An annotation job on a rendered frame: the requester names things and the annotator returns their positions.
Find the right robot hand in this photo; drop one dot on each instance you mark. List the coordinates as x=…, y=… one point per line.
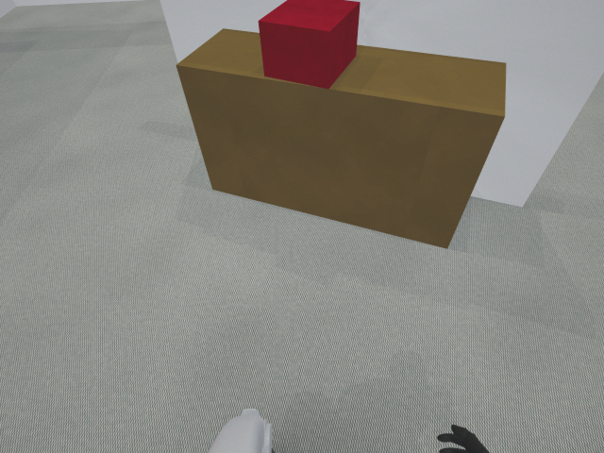
x=462, y=437

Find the robot left shin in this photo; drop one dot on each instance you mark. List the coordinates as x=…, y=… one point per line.
x=250, y=412

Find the left robot thigh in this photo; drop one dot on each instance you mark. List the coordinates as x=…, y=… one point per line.
x=244, y=434

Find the pedestal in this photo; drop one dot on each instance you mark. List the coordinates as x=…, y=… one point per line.
x=396, y=144

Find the carton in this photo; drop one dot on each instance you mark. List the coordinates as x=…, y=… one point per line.
x=309, y=41

